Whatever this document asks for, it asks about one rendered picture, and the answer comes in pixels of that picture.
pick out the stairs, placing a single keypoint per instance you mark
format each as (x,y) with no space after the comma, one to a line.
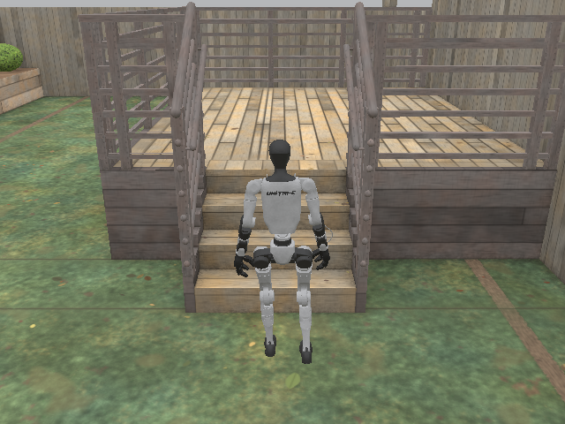
(219,289)

